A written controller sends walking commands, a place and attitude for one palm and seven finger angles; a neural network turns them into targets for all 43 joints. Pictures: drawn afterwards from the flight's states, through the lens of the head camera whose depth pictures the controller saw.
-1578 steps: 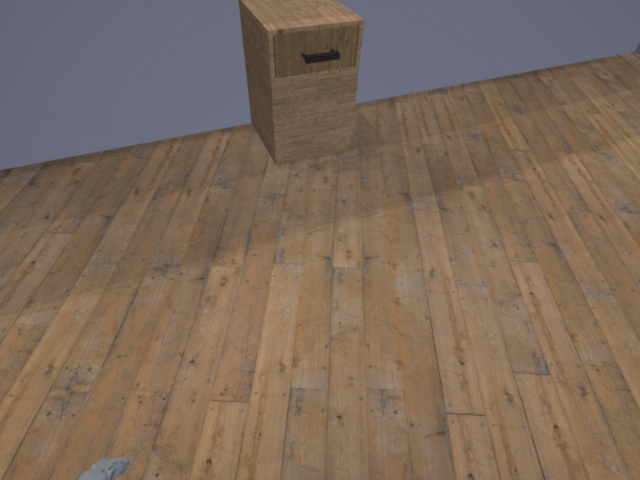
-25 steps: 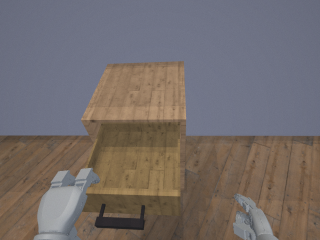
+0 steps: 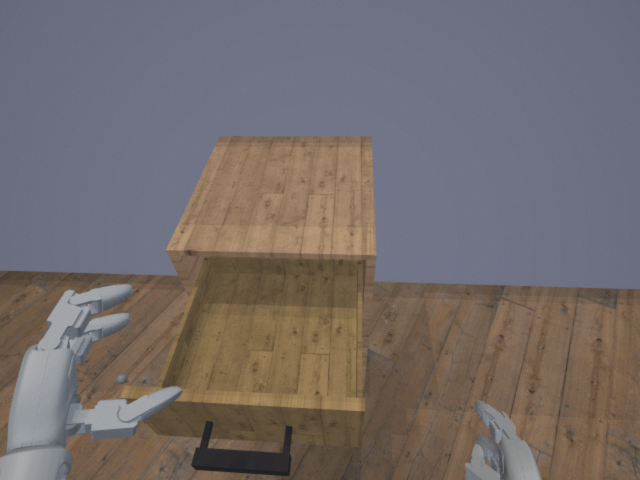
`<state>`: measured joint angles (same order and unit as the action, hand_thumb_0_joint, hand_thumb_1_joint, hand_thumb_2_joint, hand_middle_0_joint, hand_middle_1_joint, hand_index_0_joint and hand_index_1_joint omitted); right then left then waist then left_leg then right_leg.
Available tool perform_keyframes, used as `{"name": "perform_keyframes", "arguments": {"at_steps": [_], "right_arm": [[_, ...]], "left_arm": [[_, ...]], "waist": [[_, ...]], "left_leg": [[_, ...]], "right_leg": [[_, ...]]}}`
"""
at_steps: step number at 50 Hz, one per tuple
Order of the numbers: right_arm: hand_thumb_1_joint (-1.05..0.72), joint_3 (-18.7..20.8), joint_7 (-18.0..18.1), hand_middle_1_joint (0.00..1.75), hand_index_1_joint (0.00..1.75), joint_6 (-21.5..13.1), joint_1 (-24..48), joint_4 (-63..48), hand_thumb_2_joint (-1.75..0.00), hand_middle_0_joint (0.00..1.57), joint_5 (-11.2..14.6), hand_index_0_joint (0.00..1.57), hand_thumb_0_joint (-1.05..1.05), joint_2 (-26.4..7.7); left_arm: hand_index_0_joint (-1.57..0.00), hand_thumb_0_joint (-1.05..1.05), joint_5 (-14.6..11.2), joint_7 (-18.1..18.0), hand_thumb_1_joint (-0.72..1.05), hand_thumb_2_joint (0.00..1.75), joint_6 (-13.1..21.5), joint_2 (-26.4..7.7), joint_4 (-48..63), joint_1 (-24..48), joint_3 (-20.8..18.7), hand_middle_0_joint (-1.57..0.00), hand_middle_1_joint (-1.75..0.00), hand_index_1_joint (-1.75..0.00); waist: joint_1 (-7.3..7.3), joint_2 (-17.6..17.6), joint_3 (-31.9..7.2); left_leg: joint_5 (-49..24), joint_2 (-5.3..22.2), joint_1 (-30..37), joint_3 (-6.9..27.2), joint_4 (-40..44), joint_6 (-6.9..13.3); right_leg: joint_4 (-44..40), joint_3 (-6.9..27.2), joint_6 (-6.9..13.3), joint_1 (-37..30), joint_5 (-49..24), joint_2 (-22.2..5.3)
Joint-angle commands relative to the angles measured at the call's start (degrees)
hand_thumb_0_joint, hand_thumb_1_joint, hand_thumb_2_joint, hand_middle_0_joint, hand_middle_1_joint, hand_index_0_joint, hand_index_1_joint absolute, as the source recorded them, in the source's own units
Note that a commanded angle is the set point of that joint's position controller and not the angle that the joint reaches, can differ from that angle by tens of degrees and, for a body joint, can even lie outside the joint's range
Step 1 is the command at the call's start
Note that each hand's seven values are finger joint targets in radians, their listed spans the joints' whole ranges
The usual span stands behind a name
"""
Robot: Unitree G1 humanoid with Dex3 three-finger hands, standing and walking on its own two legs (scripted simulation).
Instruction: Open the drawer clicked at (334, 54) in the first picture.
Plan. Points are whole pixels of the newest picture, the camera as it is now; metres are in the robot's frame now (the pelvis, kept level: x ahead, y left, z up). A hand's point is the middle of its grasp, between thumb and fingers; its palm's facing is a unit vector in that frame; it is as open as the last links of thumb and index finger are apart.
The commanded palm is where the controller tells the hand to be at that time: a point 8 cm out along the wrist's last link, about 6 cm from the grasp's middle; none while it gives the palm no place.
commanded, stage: draw the hand back to the body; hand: left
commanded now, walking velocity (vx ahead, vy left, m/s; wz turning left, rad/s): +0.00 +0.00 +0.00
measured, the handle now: (245, 445) +0.22 +0.16 -0.22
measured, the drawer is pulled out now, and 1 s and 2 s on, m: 0.30 0.30 0.30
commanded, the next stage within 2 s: step back with the hand held close in 0.56 s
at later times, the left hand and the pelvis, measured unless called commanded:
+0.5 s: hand (78, 364) +0.18 +0.24 +0.16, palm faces +0.39 -0.84 -0.38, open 7.8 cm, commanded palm +0.13 +0.28 +0.18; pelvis +0.00 +0.00 +0.00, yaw +0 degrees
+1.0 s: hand (86, 382) +0.17 +0.24 +0.14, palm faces +0.26 -0.84 -0.48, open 7.4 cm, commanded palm +0.10 +0.29 +0.18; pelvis -0.03 +0.01 +0.00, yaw +1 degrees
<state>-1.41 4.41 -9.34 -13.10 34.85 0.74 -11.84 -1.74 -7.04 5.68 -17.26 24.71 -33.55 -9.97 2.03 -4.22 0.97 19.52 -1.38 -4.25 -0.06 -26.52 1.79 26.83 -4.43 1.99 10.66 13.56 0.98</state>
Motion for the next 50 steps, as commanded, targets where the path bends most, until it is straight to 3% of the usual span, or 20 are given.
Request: {"name": "perform_keyframes", "arguments": {"at_steps": [1,2,8,12,16,18,26,28,31,33,34,35,36,37,38,41,42,45,47,50], "right_arm": [[-0.9,2.29,0.09,0.3,0.3,-3.93,7.61,-9.71,-0.9,0.2,-0.11,0.2,0.0,-5.56],[-0.9,2.21,0.0,0.3,0.3,-3.97,8.11,-9.28,-0.9,0.2,-0.07,0.2,0.0,-5.69],[-0.9,2.19,0.2,0.3,0.3,-3.3,8.45,-8.63,-0.9,0.2,0.22,0.2,0.0,-5.12],[-0.9,2.09,0.18,0.3,0.3,-2.83,9.25,-8.66,-0.9,0.2,0.47,0.2,0.0,-5.47],[-0.9,2.24,-0.2,0.3,0.3,-2.27,8.92,-8.49,-0.9,0.2,0.46,0.2,0.0,-5.63],[-0.9,2.02,-0.48,0.3,0.3,-2.33,9.27,-8.86,-0.9,0.2,0.5,0.2,0.0,-5.62],[-0.9,2.13,-0.4,0.3,0.3,-2.52,9.04,-9.49,-0.9,0.2,0.09,0.2,0.0,-5.56],[-0.9,1.85,-0.39,0.3,0.3,-2.64,8.94,-9.08,-0.9,0.2,0.11,0.2,0.0,-5.34],[-0.9,2.14,-0.3,0.3,0.3,-2.4,8.99,-8.95,-0.9,0.2,0.27,0.2,0.0,-5.58],[-0.9,2.1,-0.32,0.3,0.3,-2.35,9.04,-8.73,-0.9,0.2,0.38,0.2,0.0,-5.67],[-0.9,2.44,0.46,0.3,0.3,-1.11,7.68,-10.75,-0.9,0.2,0.4,0.2,0.0,-7.04],[-0.9,3.0,0.63,0.3,0.3,-0.28,7.61,-8.68,-0.9,0.2,-0.25,0.2,0.0,-6.18],[-0.9,3.41,0.39,0.3,0.3,0.24,7.87,-9.2,-0.9,0.2,-0.23,0.2,0.0,-6.6],[-0.9,3.41,0.33,0.3,0.3,0.52,8.19,-9.87,-0.9,0.2,-0.53,0.2,0.0,-7.01],[-0.9,3.33,0.2,0.3,0.3,0.78,8.06,-9.85,-0.9,0.2,-0.53,0.2,0.0,-6.57],[-0.9,4.13,-0.59,0.3,0.3,1.24,7.59,-10.77,-0.9,0.2,0.03,0.2,0.0,-6.65],[-0.9,4.23,-0.68,0.3,0.3,1.02,8.05,-11.22,-0.9,0.2,0.12,0.2,0.0,-6.85],[-0.9,4.3,-1.02,0.3,0.3,1.17,8.29,-12.72,-0.9,0.2,0.6,0.2,0.0,-6.23],[-0.9,4.56,-0.67,0.3,0.3,1.22,8.4,-13.13,-0.9,0.2,0.65,0.2,0.0,-6.37],[-0.9,4.74,0.04,0.3,0.3,1.37,7.81,-12.97,-0.9,0.2,-0.04,0.2,0.0,-5.95]], "left_arm": [[-0.24,0.0,-0.27,-0.87,0.31,0.64,4.53,-8.22,16.12,1.4,-6.86,-0.24,-0.68,-0.68],[-0.24,0.0,-0.32,-1.0,0.34,0.66,4.36,-8.88,16.09,1.8,-7.87,-0.24,-0.66,-0.66],[-0.22,0.0,-0.87,-1.53,0.55,0.75,4.28,-10.38,15.48,3.72,-11.57,-0.22,-0.52,-0.52],[-0.22,0.0,-1.42,-1.49,0.69,0.81,4.41,-11.3,16.24,6.67,-13.52,-0.22,-0.43,-0.43],[-0.21,0.0,-1.67,-0.89,0.83,0.87,4.04,-8.51,12.38,4.69,-11.44,-0.21,-0.34,-0.34],[-0.2,0.0,-1.53,-0.55,0.9,0.9,4.06,-8.6,13.15,5.63,-11.08,-0.2,-0.3,-0.3],[-0.2,0.0,-1.52,-1.21,0.9,0.9,4.59,-11.72,17.81,5.74,-13.64,-0.2,-0.3,-0.3],[-0.2,0.0,-1.4,-1.2,0.9,0.9,4.32,-11.23,17.49,5.8,-13.18,-0.2,-0.3,-0.3],[-0.2,0.0,-1.56,-1.31,0.9,0.9,4.08,-10.46,15.65,5.59,-12.69,-0.2,-0.3,-0.3],[-0.2,0.0,-1.41,-1.2,0.9,0.9,4.0,-10.12,14.92,5.77,-12.38,-0.2,-0.3,-0.3],[-0.2,0.0,-1.21,-2.09,0.9,0.9,7.47,-18.17,19.43,14.46,-21.8,-0.2,-0.3,-0.3],[-0.2,0.0,-0.61,-1.69,0.9,0.9,7.59,-12.13,11.52,7.49,-18.02,-0.2,-0.3,-0.3],[-0.2,0.0,-0.03,-1.53,0.9,0.9,7.28,-9.92,9.88,4.82,-15.35,-0.2,-0.3,-0.3],[-0.2,0.0,0.1,-1.39,0.9,0.9,7.64,-9.9,11.87,5.39,-15.51,-0.2,-0.3,-0.3],[-0.2,0.0,0.46,-1.56,0.9,0.9,8.04,-9.1,10.97,3.43,-14.69,-0.2,-0.3,-0.3],[-0.2,0.0,0.52,-2.1,0.9,0.9,8.88,-9.31,13.66,-1.56,-14.87,-0.2,-0.3,-0.3],[-0.2,0.0,0.52,-2.33,0.9,0.9,9.37,-10.95,16.7,-1.51,-15.91,-0.2,-0.3,-0.3],[-0.2,0.0,0.13,-2.98,0.9,0.9,10.1,-13.57,22.01,-4.4,-18.06,-0.2,-0.3,-0.3],[-0.2,0.0,-0.24,-3.39,0.9,0.9,10.21,-16.25,25.22,-4.49,-20.15,-0.2,-0.3,-0.3],[-0.2,0.0,-0.4,-4.21,0.9,0.9,10.09,-14.93,24.87,-7.61,-20.01,-0.2,-0.3,-0.3]], "waist": [[0.83,0.8,-7.13],[0.79,-0.56,-6.63],[0.76,2.53,-4.51],[0.86,0.7,-2.01],[0.74,2.69,-0.91],[0.82,0.36,-0.97],[1.37,-1.13,-5.58],[1.15,-2.6,-4.63],[0.94,0.6,-2.63],[0.94,0.39,-2.11],[-1.23,3.82,6.61],[-1.84,8.89,5.05],[-2.04,9.6,4.95],[-2.13,5.88,3.89],[-2.24,5.27,1.27],[-2.01,4.61,-6.78],[-2.16,1.34,-9.03],[-2.17,2.91,-14.01],[-2.37,2.66,-14.79],[-2.46,0.66,-11.94]], "left_leg": [[-23.13,3.58,-3.9,1.61,4.49,-0.74],[-23.15,3.42,-4.19,1.84,4.48,-0.97],[-21.9,3.53,-4.2,1.84,5.4,-1.08],[-18.81,3.5,-4.42,2.25,6.19,-1.0],[-17.57,3.74,-5.22,2.15,6.81,-0.81],[-17.62,3.46,-5.57,2.06,6.83,-0.85],[-19.2,3.26,-4.19,2.28,6.37,-1.07],[-19.6,3.28,-4.21,2.44,6.44,-1.33],[-18.59,3.5,-4.78,2.45,6.56,-1.11],[-18.44,3.55,-4.83,2.62,6.77,-1.14],[-11.85,4.81,-10.2,5.59,6.77,-0.18],[-9.44,4.74,-8.91,6.0,5.61,0.18],[-9.13,4.55,-7.87,5.47,4.54,0.43],[-10.38,4.34,-7.59,5.31,4.63,0.39],[-11.4,4.76,-8.29,5.54,4.47,0.47],[-17.58,5.72,-8.41,5.22,2.72,0.69],[-19.74,5.88,-8.31,5.23,2.11,0.64],[-24.75,6.53,-10.31,6.2,0.6,0.29],[-25.9,6.8,-11.79,7.44,-0.49,-0.28],[-29.78,7.97,-13.81,9.32,-0.05,-1.15]], "right_leg": [[-3.17,2.21,-0.47,-8.49,-14.94,-3.22],[-3.38,2.65,-0.22,-8.63,-15.08,-2.98],[-4.21,2.45,-0.34,-8.28,-14.46,-2.84],[-5.63,3.0,-0.16,-6.72,-11.35,-2.41],[-5.5,2.22,-0.38,-6.6,-9.92,-2.57],[-5.55,2.43,-0.27,-6.83,-9.83,-2.66],[-5.16,2.92,-0.12,-9.44,-11.69,-2.74],[-5.33,2.98,-0.01,-8.88,-11.76,-2.69],[-5.57,2.67,-0.17,-7.77,-10.73,-2.58],[-5.65,2.75,-0.08,-7.42,-10.17,-2.5],[-8.14,10.02,0.06,-1.61,-12.26,-5.17],[-9.06,10.44,-0.03,-0.84,-10.21,-6.33],[-9.96,11.53,-0.14,0.66,-9.23,-6.95],[-9.43,11.61,0.13,0.44,-11.07,-7.19],[-8.15,10.62,-0.09,-1.89,-11.18,-7.55],[-4.6,9.93,0.14,-7.28,-18.42,-8.78],[-3.19,10.35,0.47,-7.98,-21.73,-9.3],[0.76,8.99,0.86,-11.37,-27.14,-9.67],[2.17,9.32,1.44,-10.8,-28.86,-10.04],[4.47,7.09,1.38,-7.41,-24.97,-8.16]]}}
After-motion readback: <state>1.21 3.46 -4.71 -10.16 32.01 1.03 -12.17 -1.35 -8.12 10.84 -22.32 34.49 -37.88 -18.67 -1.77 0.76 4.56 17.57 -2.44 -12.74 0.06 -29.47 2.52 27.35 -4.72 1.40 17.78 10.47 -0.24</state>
